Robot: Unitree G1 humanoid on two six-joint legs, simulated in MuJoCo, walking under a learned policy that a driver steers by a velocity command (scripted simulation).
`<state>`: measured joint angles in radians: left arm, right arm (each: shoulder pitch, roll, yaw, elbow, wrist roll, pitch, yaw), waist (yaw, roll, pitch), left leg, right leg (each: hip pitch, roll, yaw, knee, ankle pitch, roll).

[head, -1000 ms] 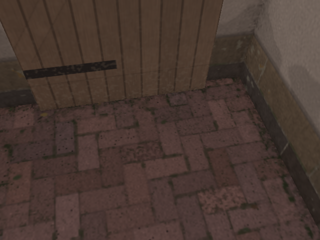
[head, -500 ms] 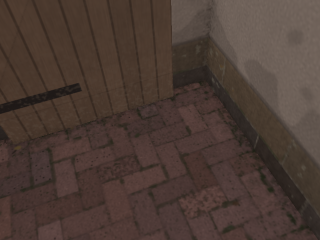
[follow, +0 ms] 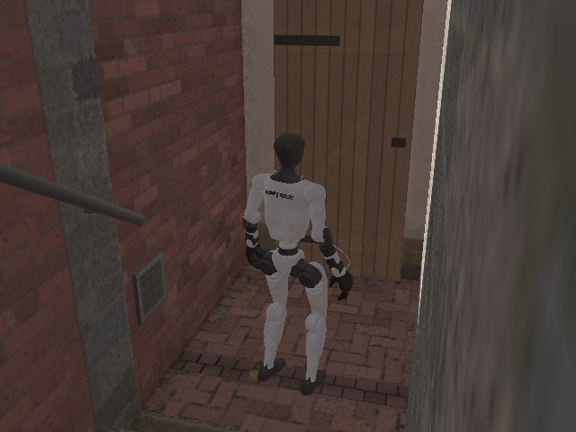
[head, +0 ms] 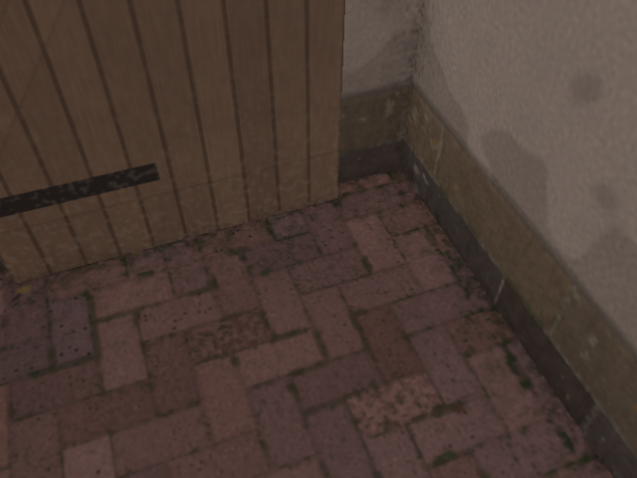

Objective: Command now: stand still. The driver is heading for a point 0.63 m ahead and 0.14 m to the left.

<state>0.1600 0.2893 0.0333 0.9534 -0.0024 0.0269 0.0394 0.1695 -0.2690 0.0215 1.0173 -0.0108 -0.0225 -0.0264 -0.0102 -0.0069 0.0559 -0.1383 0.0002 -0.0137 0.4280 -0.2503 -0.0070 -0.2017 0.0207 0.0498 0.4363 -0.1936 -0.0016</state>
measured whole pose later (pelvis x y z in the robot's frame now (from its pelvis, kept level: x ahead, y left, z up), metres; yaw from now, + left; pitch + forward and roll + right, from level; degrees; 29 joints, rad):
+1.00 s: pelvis +0.36 +0.08 +0.00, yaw +0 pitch -1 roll +1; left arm 0.21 0.32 0.04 0.88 -0.01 -0.05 0.02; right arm 0.27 -0.27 -0.02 0.96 0.00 -0.12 0.05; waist -0.04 -0.04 0.04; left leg -0.12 -0.08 0.06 0.27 -0.14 0.08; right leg -0.56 -0.12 0.05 1.02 -0.22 -0.01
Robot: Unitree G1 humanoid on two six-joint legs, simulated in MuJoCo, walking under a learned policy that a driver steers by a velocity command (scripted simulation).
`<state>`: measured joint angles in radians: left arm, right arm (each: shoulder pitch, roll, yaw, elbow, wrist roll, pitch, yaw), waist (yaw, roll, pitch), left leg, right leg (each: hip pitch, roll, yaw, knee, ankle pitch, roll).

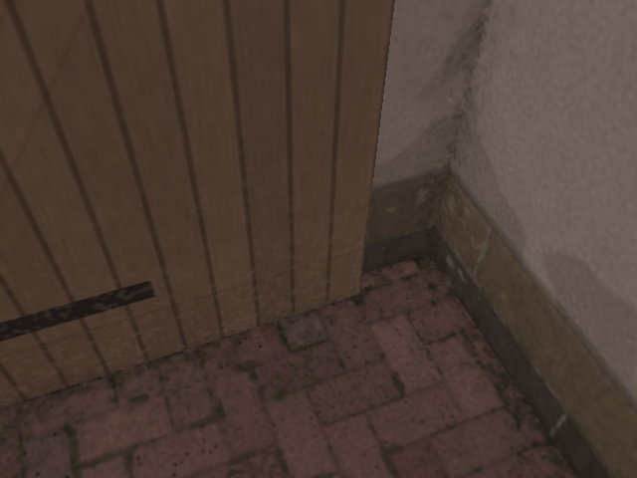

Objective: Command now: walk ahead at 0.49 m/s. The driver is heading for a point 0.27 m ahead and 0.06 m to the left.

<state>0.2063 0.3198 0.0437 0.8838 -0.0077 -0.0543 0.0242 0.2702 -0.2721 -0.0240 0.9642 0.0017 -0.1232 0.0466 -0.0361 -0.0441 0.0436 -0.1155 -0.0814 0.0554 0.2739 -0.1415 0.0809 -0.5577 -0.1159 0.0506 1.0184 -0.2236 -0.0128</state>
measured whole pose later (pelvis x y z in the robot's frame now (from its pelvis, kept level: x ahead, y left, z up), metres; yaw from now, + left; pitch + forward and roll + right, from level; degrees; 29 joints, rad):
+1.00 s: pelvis +0.28 +0.01 -0.01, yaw +1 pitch +0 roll +0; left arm 0.16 0.30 -0.01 0.90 0.02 -0.03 0.03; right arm 0.16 -0.28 0.02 0.97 -0.02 -0.09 0.00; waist 0.01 -0.01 0.03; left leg -0.19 -0.01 0.00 0.45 -0.25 0.01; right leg -0.19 -0.04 0.00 0.42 -0.22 0.04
